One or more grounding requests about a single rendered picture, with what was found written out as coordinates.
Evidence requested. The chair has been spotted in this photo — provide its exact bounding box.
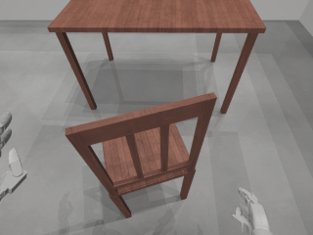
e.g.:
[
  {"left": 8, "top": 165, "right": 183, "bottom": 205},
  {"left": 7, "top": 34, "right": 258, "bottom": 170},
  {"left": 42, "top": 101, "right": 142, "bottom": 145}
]
[{"left": 65, "top": 92, "right": 217, "bottom": 218}]

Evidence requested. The left robot hand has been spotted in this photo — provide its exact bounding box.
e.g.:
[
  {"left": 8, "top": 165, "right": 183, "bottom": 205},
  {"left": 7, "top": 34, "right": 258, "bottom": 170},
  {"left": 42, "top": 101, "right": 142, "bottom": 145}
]
[{"left": 0, "top": 112, "right": 27, "bottom": 202}]

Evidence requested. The right robot hand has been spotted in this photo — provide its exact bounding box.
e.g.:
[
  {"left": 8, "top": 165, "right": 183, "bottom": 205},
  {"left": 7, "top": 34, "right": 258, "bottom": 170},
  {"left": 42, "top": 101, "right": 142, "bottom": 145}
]
[{"left": 232, "top": 187, "right": 271, "bottom": 235}]

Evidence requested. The table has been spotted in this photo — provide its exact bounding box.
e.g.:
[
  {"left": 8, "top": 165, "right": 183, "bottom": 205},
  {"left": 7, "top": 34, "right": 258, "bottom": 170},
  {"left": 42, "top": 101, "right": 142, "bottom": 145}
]
[{"left": 47, "top": 0, "right": 266, "bottom": 115}]

